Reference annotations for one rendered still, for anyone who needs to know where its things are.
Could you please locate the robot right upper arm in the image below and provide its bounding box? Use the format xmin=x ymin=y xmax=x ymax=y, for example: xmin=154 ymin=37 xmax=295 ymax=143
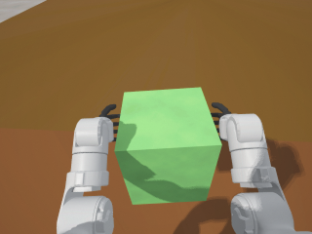
xmin=230 ymin=192 xmax=312 ymax=234

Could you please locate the carton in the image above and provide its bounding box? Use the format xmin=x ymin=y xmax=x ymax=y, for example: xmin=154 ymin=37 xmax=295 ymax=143
xmin=114 ymin=87 xmax=222 ymax=205

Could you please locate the robot right hand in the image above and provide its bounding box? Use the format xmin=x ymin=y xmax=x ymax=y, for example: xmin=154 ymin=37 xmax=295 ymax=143
xmin=211 ymin=102 xmax=232 ymax=141

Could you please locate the robot left upper arm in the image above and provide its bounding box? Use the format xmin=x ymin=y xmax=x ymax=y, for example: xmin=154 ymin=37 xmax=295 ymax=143
xmin=58 ymin=195 xmax=114 ymax=234

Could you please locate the right robot forearm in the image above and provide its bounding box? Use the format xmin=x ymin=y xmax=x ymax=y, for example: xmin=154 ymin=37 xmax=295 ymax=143
xmin=218 ymin=113 xmax=294 ymax=226

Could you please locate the left robot forearm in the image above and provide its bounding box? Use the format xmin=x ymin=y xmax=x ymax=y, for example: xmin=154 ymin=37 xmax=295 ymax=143
xmin=57 ymin=117 xmax=114 ymax=233

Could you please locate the robot left hand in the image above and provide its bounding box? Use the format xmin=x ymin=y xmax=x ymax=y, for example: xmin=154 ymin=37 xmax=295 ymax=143
xmin=98 ymin=104 xmax=121 ymax=142

